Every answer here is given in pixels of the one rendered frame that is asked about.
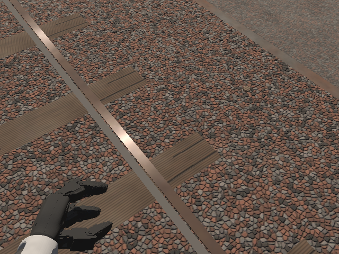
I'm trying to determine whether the robot left hand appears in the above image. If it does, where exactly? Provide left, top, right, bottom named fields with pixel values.
left=30, top=178, right=113, bottom=251

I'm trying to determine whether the robot left forearm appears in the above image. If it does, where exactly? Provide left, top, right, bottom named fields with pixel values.
left=15, top=235, right=58, bottom=254

